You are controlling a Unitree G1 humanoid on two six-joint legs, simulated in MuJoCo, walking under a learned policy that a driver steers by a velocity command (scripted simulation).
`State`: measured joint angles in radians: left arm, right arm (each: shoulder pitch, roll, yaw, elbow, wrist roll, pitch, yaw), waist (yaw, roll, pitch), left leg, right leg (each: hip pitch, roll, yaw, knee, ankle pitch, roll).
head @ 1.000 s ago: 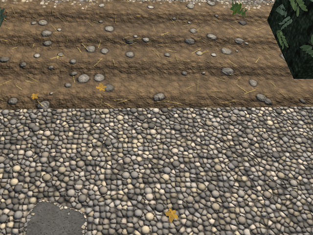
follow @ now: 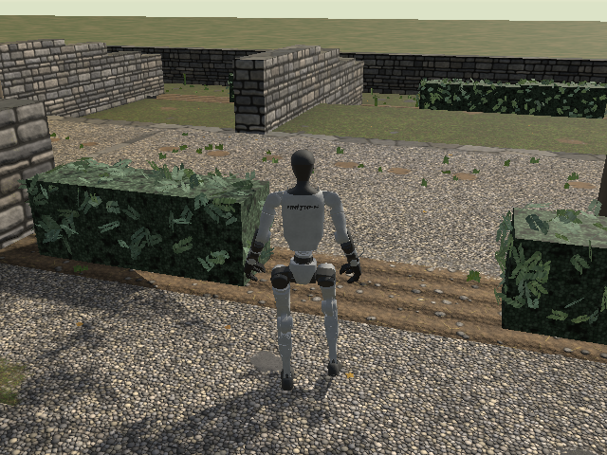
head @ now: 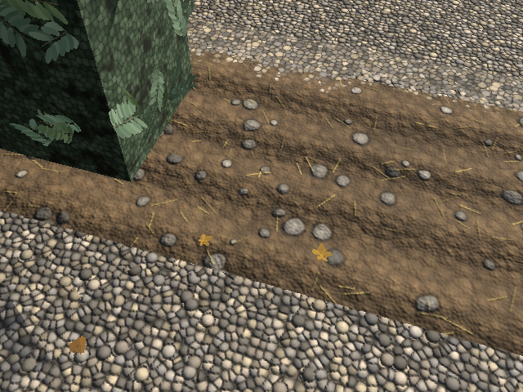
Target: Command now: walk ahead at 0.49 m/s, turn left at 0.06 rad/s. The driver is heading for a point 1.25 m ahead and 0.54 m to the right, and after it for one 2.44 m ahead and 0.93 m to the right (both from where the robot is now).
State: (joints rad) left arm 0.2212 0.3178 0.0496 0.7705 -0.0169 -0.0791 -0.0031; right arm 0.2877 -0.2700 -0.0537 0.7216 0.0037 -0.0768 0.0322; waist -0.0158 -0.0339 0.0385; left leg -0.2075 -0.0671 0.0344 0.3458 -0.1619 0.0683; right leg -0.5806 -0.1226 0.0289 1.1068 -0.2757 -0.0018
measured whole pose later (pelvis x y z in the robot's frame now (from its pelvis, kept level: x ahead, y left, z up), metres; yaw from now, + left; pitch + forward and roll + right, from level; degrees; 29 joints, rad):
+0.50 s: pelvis +0.29 -0.08 +0.00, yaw -12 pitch +2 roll +1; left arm 0.28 0.29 0.05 0.68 -0.01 -0.06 -0.03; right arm 0.19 -0.31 -0.04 0.71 -0.01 -0.10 0.00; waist 0.02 0.02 0.06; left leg -0.52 0.07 -0.07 1.12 -0.32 -0.01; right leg -0.31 0.11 0.04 0.43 -0.15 -0.11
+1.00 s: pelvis +0.58 -0.11 +0.00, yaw -30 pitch +1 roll +2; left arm 0.30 0.32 0.06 0.68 -0.03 -0.01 0.01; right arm 0.22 -0.27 -0.06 0.73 -0.01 -0.10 0.01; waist -0.01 -0.05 0.02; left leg -0.24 -0.04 0.05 0.41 -0.19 0.03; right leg -0.52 -0.02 0.07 1.17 -0.35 0.00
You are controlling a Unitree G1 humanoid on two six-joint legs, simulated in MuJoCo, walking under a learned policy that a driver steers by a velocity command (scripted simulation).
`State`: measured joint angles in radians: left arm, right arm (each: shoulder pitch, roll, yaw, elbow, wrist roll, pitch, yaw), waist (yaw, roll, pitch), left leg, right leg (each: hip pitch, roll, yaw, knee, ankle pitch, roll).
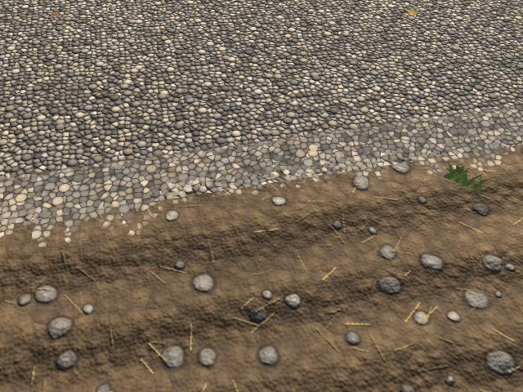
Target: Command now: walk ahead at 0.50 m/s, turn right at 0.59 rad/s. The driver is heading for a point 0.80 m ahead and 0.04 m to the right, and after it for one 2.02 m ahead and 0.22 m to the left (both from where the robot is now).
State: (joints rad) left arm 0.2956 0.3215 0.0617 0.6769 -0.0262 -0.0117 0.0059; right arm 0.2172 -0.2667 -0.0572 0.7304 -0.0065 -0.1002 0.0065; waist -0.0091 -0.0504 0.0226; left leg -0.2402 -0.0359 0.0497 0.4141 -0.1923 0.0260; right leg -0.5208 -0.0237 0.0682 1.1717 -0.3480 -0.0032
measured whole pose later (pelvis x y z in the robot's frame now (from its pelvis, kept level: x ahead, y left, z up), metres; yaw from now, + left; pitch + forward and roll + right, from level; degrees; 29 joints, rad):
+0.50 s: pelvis +0.27 -0.09 +0.00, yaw -18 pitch +1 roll +0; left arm 0.26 0.30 0.06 0.62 -0.01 -0.04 -0.03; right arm 0.19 -0.32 -0.04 0.74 0.00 -0.11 0.01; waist 0.00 0.02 0.07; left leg -0.49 0.08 -0.04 1.15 -0.34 -0.01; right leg -0.32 0.10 0.02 0.46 -0.17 -0.10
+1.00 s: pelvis +0.57 -0.11 -0.01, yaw -10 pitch +2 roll +0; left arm 0.29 0.30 0.03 0.73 0.00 -0.09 0.00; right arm 0.21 -0.30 -0.05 0.71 0.01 -0.07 0.04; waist 0.00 -0.01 0.04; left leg -0.38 -0.10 -0.01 0.51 -0.16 0.09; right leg -0.36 0.01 0.05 1.18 -0.39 -0.01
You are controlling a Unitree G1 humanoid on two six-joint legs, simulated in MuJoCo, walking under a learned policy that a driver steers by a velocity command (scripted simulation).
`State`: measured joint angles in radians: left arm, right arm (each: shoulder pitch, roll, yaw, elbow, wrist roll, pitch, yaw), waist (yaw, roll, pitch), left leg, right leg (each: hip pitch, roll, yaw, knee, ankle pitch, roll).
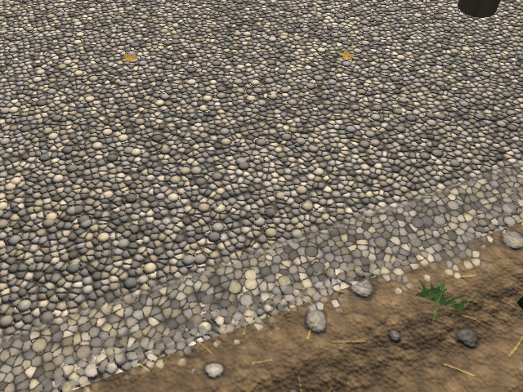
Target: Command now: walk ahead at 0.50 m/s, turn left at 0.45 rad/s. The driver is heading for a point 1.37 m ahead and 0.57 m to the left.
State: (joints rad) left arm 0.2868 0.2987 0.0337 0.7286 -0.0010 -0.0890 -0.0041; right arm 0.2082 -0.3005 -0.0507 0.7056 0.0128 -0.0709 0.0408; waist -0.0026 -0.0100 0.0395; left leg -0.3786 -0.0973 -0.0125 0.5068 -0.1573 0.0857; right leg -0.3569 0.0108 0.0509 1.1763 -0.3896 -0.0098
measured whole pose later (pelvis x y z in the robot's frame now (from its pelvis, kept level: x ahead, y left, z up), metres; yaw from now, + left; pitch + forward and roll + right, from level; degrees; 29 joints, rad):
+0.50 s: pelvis +0.28 -0.04 +0.01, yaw +17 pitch +1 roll -1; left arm 0.20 0.26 0.05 0.69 0.01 -0.10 -0.01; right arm 0.32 -0.32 -0.06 0.71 0.03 -0.02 0.00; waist -0.01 0.05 0.01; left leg -0.46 0.00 -0.08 1.18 -0.36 0.01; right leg -0.28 0.03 -0.03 0.45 -0.19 -0.03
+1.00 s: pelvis +0.50 +0.12 +0.00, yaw +36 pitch +1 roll -1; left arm 0.23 0.31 0.05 0.76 -0.01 -0.10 0.00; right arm 0.21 -0.30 -0.07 0.62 0.01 -0.04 0.04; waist 0.01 -0.01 0.07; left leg -0.37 -0.09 0.00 0.53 -0.18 0.09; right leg -0.40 -0.06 0.03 1.18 -0.39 0.01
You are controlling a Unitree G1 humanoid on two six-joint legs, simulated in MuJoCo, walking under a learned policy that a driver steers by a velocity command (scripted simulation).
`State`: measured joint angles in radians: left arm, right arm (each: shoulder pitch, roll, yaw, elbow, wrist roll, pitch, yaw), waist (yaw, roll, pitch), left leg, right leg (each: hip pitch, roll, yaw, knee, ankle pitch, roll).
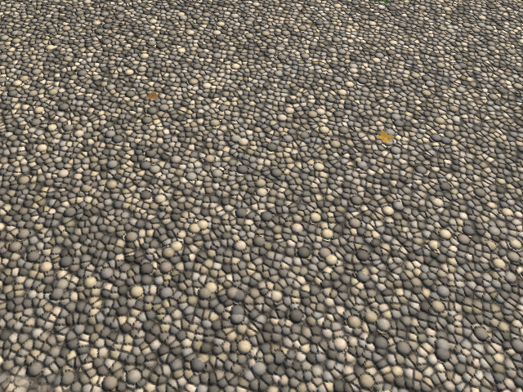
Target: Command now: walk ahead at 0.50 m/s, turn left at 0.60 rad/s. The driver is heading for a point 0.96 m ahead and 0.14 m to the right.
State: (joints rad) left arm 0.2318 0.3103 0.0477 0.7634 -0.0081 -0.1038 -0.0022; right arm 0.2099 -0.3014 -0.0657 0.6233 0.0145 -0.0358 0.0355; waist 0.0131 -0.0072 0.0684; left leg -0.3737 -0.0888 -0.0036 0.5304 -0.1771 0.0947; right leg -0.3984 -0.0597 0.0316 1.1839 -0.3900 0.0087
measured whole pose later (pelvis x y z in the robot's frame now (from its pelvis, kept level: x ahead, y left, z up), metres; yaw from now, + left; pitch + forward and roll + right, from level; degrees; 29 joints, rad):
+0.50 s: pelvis +0.29 -0.05 +0.01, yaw +12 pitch +1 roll -1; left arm 0.21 0.27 0.05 0.75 0.01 -0.10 -0.03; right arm 0.32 -0.29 -0.05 0.74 0.02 -0.04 -0.01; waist 0.00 0.04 0.02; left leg -0.41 -0.02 -0.08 1.15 -0.38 0.03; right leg -0.31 0.05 -0.01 0.47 -0.18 -0.05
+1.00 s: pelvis +0.55 +0.06 +0.01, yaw +6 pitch +1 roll +0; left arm 0.35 0.31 0.05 0.84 -0.03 -0.05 0.00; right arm 0.16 -0.25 -0.05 0.71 -0.01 -0.09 0.02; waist 0.02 -0.04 0.03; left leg -0.31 0.00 0.06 0.46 -0.18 0.03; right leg -0.43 -0.04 0.05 1.13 -0.38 -0.01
